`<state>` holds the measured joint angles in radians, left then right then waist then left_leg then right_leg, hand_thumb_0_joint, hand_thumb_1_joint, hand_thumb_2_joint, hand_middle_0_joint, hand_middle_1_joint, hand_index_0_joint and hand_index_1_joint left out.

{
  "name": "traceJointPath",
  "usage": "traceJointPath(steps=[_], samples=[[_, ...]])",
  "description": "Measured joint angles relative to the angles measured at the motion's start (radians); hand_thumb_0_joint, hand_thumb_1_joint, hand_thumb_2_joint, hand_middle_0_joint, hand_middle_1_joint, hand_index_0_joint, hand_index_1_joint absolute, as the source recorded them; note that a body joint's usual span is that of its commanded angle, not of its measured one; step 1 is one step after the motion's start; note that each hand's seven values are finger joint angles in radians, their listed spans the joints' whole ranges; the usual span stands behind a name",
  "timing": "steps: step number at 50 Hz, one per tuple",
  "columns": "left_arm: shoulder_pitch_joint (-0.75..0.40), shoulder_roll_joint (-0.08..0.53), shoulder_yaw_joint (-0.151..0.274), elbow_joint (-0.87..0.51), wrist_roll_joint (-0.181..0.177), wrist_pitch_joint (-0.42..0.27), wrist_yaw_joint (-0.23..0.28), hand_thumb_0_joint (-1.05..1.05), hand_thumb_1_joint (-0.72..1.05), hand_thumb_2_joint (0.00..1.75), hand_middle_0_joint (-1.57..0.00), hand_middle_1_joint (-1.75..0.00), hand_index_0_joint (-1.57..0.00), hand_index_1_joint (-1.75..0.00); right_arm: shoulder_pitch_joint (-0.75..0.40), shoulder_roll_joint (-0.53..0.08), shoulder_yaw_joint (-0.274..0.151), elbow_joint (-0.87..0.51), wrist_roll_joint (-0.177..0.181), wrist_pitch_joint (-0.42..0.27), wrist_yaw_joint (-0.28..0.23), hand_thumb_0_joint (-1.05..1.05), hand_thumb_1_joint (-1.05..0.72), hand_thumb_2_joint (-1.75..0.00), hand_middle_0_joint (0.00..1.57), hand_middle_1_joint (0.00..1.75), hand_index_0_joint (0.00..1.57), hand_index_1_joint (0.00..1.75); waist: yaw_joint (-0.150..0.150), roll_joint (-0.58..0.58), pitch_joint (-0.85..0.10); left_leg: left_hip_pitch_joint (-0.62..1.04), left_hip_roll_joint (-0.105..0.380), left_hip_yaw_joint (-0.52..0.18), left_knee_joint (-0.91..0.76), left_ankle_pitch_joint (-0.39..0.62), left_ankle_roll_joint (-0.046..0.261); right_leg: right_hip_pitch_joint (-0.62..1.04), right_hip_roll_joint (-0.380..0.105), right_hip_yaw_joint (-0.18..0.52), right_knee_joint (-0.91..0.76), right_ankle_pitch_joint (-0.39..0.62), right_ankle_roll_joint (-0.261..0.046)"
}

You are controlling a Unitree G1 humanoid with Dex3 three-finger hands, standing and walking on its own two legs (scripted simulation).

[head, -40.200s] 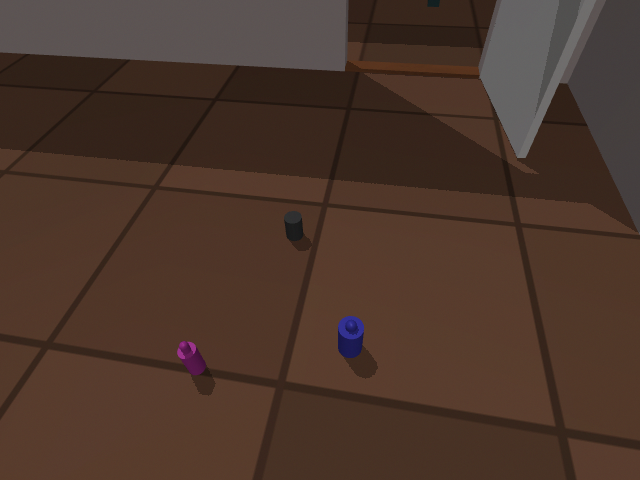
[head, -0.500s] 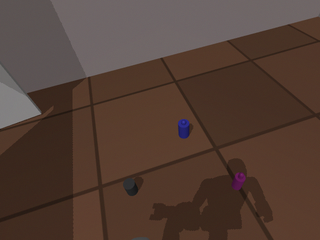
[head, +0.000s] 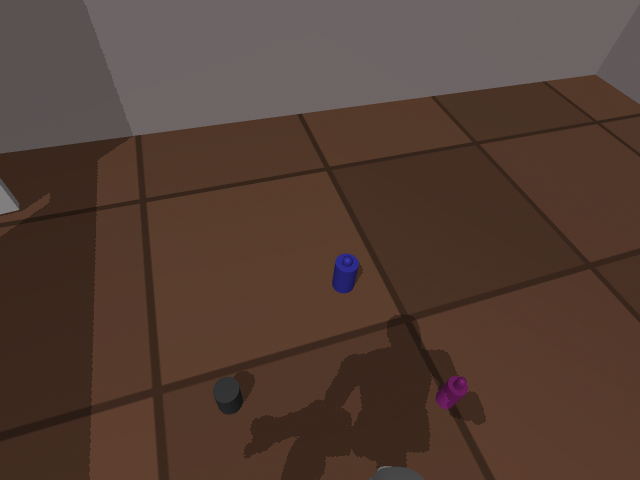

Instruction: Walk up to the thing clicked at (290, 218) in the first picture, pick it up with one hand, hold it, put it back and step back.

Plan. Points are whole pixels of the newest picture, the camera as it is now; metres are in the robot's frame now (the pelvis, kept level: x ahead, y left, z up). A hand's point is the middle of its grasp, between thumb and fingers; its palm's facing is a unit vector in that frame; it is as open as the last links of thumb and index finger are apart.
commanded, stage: walk up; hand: left
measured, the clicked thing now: (228, 395) +0.46 +0.23 -0.71
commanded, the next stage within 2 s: stand in 1.60 s
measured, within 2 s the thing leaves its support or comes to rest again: neither
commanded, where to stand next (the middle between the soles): +0.10 -0.02 m, yaw +1 degrees
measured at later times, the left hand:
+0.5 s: hand out of the picture +0.13 +0.22 -0.14, palm faces -0.03 -0.94 -0.33, open 7.4 cm
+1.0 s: hand out of the picture +0.12 +0.24 -0.15, palm faces +0.00 -0.94 -0.33, open 7.4 cm
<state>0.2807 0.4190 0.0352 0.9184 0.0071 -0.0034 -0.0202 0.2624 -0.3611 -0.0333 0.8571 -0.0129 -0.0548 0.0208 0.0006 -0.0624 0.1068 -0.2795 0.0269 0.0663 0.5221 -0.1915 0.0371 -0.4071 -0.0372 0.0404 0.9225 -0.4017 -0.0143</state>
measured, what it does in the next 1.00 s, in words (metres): steps on the spot: right foot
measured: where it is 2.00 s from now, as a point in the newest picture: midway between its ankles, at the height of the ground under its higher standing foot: outside the picture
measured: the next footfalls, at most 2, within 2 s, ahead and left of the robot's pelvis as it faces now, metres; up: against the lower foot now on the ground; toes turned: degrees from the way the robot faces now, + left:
right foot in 0.16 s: +0.09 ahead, -0.15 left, +0.00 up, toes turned -2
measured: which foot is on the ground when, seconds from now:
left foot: down 0.00-1.00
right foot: up 0.00-0.14, down 0.16-1.00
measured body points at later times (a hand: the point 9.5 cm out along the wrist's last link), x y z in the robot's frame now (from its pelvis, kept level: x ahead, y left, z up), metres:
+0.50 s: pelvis +0.03 -0.02 +0.00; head +0.03 -0.03 +0.45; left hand +0.13 +0.27 -0.12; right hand +0.09 -0.32 -0.13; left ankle +0.06 +0.10 -0.73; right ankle +0.05 -0.15 -0.73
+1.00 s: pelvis +0.04 -0.02 +0.01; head +0.05 -0.01 +0.46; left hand +0.12 +0.29 -0.12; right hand +0.13 -0.32 -0.12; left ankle +0.06 +0.10 -0.73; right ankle +0.05 -0.15 -0.73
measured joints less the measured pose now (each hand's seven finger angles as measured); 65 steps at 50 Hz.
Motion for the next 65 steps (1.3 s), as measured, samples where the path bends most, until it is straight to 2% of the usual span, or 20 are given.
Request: traceJointPath(steps=[5, 8, 10, 12, 13, 16, 17, 24, 34, 56, 65], samples=[[-0.004, -0.007, 0.004, 0.038, 0.005, 0.0, 0.005, 0.0, 0.9, 0.9, -0.21, -0.3, -0.2, -0.29, -0.02, -0.024, 0.0, 0.007, -0.001, 0.019, -0.004, 0.0, -0.9, -0.9, 0.2, 0.3, 0.21, 0.3, -0.001, 0.028, -0.006, -0.003, -0.001, 0.019, 0.04, -0.037, -0.005, 0.041, -0.017, -0.029, -0.175, 0.039, 0.013], [-0.012, -0.015, 0.01, 0.061, 0.01, -0.012, 0.014, 0.0, 0.9, 0.9, -0.21, -0.3, -0.2, -0.29, -0.04, -0.038, 0.002, 0.02, 0.008, 0.039, -0.005, 0.0, -0.9, -0.9, 0.2, 0.3, 0.21, 0.3, 0.005, 0.06, -0.007, -0.03, 0.014, 0.019, 0.122, -0.085, -0.02, 0.104, 0.004, -0.048, -0.299, 0.136, 0.011], [-0.024, -0.035, 0.008, 0.076, 0.017, -0.017, 0.019, 0.0, 0.9, 0.9, -0.21, -0.3, -0.2, -0.29, -0.059, -0.041, 0.004, 0.042, 0.018, 0.053, -0.01, 0.01, -0.9, -0.9, 0.2, 0.3, 0.21, 0.3, 0.004, 0.104, -0.003, -0.034, 0.033, -0.005, 0.153, -0.109, -0.027, 0.118, 0.025, -0.066, -0.3, 0.139, 0.017], [-0.036, -0.044, -0.004, 0.082, 0.017, -0.016, 0.015, 0.0, 0.9, 0.9, -0.21, -0.3, -0.2, -0.29, -0.069, -0.03, 0.009, 0.063, 0.023, 0.06, -0.012, 0.01, -0.9, -0.9, 0.2, 0.3, 0.2, 0.3, 0.012, 0.107, -0.012, -0.03, 0.008, -0.022, 0.153, -0.18, -0.02, 0.116, 0.018, -0.061, -0.297, 0.131, 0.014], [-0.045, -0.048, -0.009, 0.084, 0.016, -0.014, 0.012, 0.0, 0.9, 0.9, -0.21, -0.3, -0.2, -0.29, -0.074, -0.025, 0.013, 0.074, 0.024, 0.059, -0.011, 0.01, -0.9, -0.9, 0.2, 0.3, 0.2, 0.3, 0.015, 0.104, -0.014, -0.021, -0.002, -0.021, 0.134, -0.178, -0.018, 0.116, 0.012, -0.055, -0.299, 0.13, 0.014], [-0.078, -0.065, -0.022, 0.092, 0.009, -0.01, 0.009, 0.0, 0.9, 0.9, -0.21, -0.3, -0.2, -0.29, -0.088, -0.015, 0.023, 0.108, 0.027, 0.049, -0.005, 0.01, -0.9, -0.9, 0.2, 0.3, 0.2, 0.3, 0.01, 0.111, -0.015, 0.008, -0.005, -0.022, 0.058, -0.048, -0.027, 0.129, 0.008, -0.059, -0.322, 0.139, 0.018], [-0.092, -0.068, -0.024, 0.096, 0.007, -0.01, 0.008, 0.0, 0.9, 0.9, -0.21, -0.3, -0.2, -0.29, -0.092, -0.01, 0.025, 0.122, 0.025, 0.048, -0.004, 0.01, -0.9, -0.9, 0.2, 0.3, 0.2, 0.3, 0.009, 0.109, -0.014, 0.017, -0.007, -0.022, 0.043, -0.038, -0.033, 0.136, 0.006, -0.059, -0.331, 0.142, 0.02], [-0.164, -0.083, -0.031, 0.123, -0.002, -0.009, 0.002, 0.0, 0.9, 0.9, -0.21, -0.3, -0.2, -0.3, -0.092, 0.01, 0.041, 0.206, 0.013, 0.041, 0.004, 0.01, -0.9, -0.9, 0.2, 0.3, 0.21, 0.3, 0.0, 0.074, -0.048, 0.067, -0.009, -0.023, -0.051, -0.015, -0.04, 0.188, 0.007, -0.063, -0.43, 0.18, 0.022], [-0.225, -0.077, -0.03, 0.18, -0.009, -0.008, 0.002, 0.0, 0.9, 0.9, -0.21, -0.3, -0.2, -0.29, -0.119, -0.005, 0.036, 0.28, 0.009, 0.027, -0.011, 0.01, -0.9, -0.9, 0.2, 0.3, 0.2, 0.3, -0.013, 0.037, -0.055, 0.112, -0.009, -0.027, -0.133, 0.014, -0.037, 0.245, 0.01, -0.069, -0.533, 0.22, 0.027], [-0.185, -0.075, -0.025, 0.264, 0.0, 0.0, 0.006, 0.0, 0.9, 0.9, -0.21, -0.3, -0.2, -0.29, -0.19, 0.018, 0.033, 0.304, 0.011, 0.037, -0.01, 0.0, -0.9, -0.9, 0.2, 0.3, 0.2, 0.3, 0.016, 0.071, -0.061, 0.153, -0.017, -0.038, -0.19, 0.03, -0.034, 0.296, 0.004, -0.081, -0.603, 0.238, 0.035], [-0.183, -0.083, -0.021, 0.261, 0.004, -0.001, 0.007, 0.0, 0.9, 0.9, -0.21, -0.3, -0.2, -0.29, -0.187, 0.019, 0.03, 0.307, 0.01, 0.041, -0.011, 0.0, -0.9, -0.9, 0.2, 0.3, 0.2, 0.3, 0.015, 0.067, -0.062, 0.158, -0.019, -0.042, -0.202, 0.035, -0.035, 0.301, 0.002, -0.086, -0.61, 0.239, 0.034]])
